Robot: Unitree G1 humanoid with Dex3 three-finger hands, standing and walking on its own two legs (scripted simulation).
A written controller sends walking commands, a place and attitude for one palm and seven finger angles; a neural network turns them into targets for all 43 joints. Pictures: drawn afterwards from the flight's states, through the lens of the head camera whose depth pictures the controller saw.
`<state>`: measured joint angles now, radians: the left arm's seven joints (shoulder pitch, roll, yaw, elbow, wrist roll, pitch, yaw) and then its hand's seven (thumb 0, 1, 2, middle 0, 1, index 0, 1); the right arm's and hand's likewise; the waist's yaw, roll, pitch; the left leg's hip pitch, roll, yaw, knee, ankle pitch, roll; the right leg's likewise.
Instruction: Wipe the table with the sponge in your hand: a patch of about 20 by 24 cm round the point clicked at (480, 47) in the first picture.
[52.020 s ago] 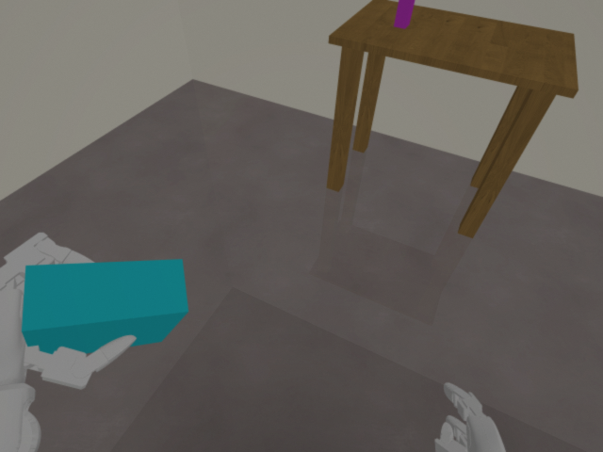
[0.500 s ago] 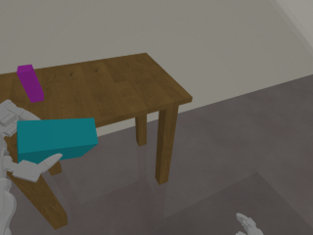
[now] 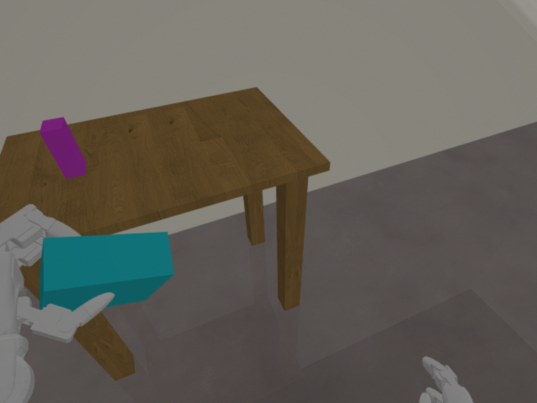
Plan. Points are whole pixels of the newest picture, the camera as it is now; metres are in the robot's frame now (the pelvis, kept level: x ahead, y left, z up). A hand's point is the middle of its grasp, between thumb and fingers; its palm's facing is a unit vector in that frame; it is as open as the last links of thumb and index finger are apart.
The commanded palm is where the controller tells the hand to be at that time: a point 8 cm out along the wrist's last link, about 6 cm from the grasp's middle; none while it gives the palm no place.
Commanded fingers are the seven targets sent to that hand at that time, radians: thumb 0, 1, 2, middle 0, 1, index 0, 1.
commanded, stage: stand and wait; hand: left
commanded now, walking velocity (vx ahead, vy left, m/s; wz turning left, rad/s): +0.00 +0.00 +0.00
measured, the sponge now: (122, 272) +0.24 +0.20 +0.15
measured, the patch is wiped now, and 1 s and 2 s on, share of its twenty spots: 1.00 1.00 1.00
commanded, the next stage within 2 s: none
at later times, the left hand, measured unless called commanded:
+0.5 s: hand (54, 256) +0.25 +0.28 +0.16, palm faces +0.38 -0.85 -0.37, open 9.7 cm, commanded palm +0.19 +0.32 +0.20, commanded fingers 0.00 0.10 1.30 -1.20 -1.60 -1.20 -1.60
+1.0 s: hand (37, 252) +0.25 +0.30 +0.17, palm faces +0.39 -0.86 -0.33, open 9.7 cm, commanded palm +0.19 +0.34 +0.20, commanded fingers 0.00 0.10 1.30 -1.20 -1.60 -1.20 -1.60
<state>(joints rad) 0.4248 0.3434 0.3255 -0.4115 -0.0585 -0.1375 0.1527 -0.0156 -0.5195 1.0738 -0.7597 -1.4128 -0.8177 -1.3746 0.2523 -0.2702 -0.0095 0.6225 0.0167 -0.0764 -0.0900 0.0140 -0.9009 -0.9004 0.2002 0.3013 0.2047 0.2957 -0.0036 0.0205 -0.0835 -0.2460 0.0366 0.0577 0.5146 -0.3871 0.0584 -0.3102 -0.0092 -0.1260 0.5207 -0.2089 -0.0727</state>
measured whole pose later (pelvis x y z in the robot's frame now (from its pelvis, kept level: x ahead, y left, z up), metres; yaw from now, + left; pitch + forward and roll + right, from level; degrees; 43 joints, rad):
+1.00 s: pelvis +0.03 +0.06 +0.00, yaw -1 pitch +0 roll -1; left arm 0.44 0.34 0.31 -0.50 -0.05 -0.11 0.16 -0.02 -0.52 1.07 -0.76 -1.41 -0.82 -1.38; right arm 0.18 -0.20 0.03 0.61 0.01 -0.04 -0.07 0.01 -0.90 -0.90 0.20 0.30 0.21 0.30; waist 0.01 0.01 -0.02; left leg -0.22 0.01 0.07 0.50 -0.29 0.04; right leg -0.24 -0.03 -0.09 0.43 -0.19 0.01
